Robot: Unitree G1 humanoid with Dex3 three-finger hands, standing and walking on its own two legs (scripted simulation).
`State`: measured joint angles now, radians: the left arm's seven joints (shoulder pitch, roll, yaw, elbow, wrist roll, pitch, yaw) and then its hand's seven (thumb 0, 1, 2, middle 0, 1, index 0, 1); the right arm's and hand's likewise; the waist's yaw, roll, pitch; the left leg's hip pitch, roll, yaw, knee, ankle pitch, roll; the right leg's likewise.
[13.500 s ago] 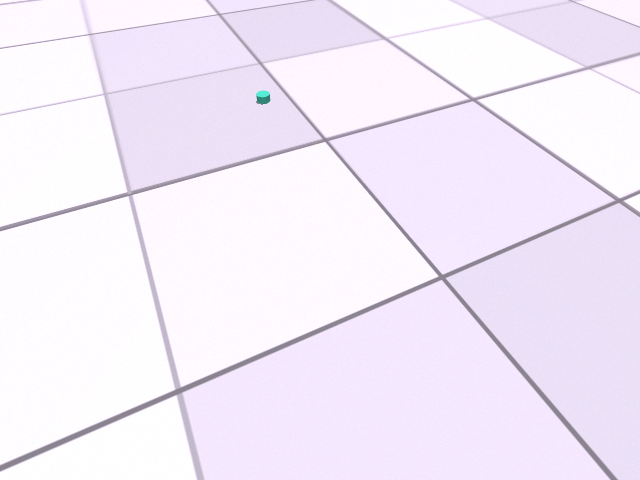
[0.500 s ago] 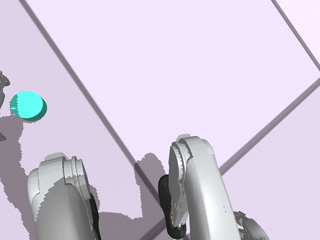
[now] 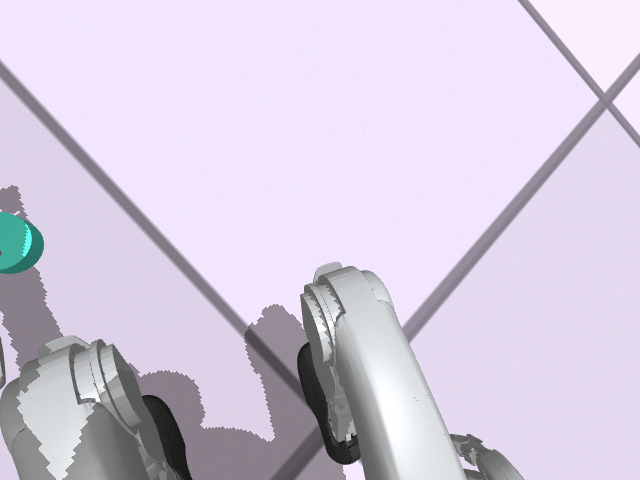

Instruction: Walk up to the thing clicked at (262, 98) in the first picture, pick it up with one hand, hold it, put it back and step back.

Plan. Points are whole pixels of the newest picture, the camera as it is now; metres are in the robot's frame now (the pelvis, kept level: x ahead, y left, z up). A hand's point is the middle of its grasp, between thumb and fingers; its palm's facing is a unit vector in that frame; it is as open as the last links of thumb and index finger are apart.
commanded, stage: approach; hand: left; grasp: from above
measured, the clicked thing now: (4, 243) +0.47 +0.32 -0.30
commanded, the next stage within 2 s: close in in 0.50 s
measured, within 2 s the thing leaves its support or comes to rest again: neither
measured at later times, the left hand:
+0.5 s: hand out of the picture +0.48 +0.34 -0.16, palm faces -0.36 -0.06 -0.93, open 14.2 cm
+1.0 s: hand out of the picture +0.45 +0.32 -0.22, palm faces -0.43 -0.10 -0.90, open 14.2 cm
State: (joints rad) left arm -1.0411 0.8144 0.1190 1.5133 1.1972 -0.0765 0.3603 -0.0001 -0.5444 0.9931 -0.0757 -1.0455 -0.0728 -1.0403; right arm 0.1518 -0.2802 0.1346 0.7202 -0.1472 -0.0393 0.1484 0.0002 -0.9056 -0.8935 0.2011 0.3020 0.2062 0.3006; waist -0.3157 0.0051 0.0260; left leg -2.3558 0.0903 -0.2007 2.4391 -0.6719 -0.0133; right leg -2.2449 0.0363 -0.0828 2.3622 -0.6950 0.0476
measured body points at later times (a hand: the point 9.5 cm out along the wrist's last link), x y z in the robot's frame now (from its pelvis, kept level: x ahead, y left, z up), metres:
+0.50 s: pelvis +0.00 +0.01 +0.00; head +0.24 +0.11 +0.37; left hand +0.49 +0.34 -0.11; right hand +0.09 -0.27 -0.09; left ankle +0.07 +0.14 -0.29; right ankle +0.10 -0.12 -0.29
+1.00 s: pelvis -0.01 +0.00 -0.02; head +0.26 +0.10 +0.33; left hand +0.47 +0.33 -0.17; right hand +0.03 -0.27 -0.09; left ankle +0.07 +0.14 -0.29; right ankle +0.10 -0.12 -0.29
